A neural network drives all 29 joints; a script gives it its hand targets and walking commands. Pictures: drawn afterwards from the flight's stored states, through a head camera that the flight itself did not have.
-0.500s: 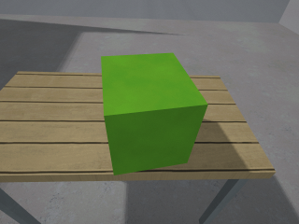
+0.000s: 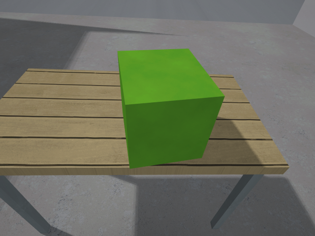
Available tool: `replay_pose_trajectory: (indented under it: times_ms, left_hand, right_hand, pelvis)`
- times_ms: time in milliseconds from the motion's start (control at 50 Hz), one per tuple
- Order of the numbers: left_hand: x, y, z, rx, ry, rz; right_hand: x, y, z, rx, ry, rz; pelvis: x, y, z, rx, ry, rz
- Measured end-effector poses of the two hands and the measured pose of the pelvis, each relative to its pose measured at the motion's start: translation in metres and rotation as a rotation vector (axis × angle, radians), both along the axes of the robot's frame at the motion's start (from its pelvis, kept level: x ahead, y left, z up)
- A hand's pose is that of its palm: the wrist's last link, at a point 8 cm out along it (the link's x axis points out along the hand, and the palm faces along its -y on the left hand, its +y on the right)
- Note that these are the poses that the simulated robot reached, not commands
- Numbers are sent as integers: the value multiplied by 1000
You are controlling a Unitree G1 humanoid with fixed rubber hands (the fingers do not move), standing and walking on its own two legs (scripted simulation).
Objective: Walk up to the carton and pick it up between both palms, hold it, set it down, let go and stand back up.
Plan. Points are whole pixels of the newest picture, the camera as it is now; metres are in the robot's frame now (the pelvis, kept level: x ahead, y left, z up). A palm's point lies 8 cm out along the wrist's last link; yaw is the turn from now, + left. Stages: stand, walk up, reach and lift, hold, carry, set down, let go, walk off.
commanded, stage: stand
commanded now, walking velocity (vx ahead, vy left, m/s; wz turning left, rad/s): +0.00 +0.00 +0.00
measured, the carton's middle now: (160, 105) +0.50 +0.01 +0.08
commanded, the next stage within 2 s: none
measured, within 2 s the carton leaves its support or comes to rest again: neither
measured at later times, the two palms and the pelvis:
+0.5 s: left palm out of the picture -0.09 +0.25 -0.14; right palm out of the picture -0.03 -0.22 -0.14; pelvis -0.04 +0.02 +0.00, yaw +1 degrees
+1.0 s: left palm out of the picture +0.00 +0.26 -0.15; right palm out of the picture -0.16 -0.19 -0.15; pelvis -0.04 +0.02 -0.01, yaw -4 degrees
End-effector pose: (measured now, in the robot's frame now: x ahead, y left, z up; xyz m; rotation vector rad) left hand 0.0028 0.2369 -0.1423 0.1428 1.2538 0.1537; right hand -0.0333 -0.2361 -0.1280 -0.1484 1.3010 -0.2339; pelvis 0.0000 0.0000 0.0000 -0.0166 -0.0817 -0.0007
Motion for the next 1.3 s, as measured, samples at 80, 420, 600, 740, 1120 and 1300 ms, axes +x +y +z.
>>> replay_pose_trajectory:
  times_ms: [80, 420, 600, 740, 1120, 1300]
  left_hand:
    - [-18, 4, -3, -2, 36, 9]
    - [-80, 12, -2, 4, 133, 79]
    - [-101, 9, -2, 5, 144, 118]
    - [-96, 22, -20, 14, 149, 130]
    - [32, -3, 4, 60, -53, -167]
    - [12, -12, 5, 62, -13, -57]
  right_hand:
    - [-12, 7, -2, 5, 21, -10]
    - [-3, 17, -7, 5, -5, 5]
    - [7, 14, -10, 0, -41, 17]
    - [-16, 18, -16, -17, -57, 5]
    - [-127, 38, -25, 99, 238, -193]
    - [-31, -5, -21, 45, 137, 5]
  pelvis:
    - [-7, 5, -1, 1, 7, 2]
    - [-30, 18, -1, 5, 29, 17]
    - [-43, 18, -3, 13, 29, 20]
    - [-51, 27, -16, -8, 10, 1]
    - [-29, 1, -14, 25, 29, -79]
    - [-9, -7, -9, 10, 8, -19]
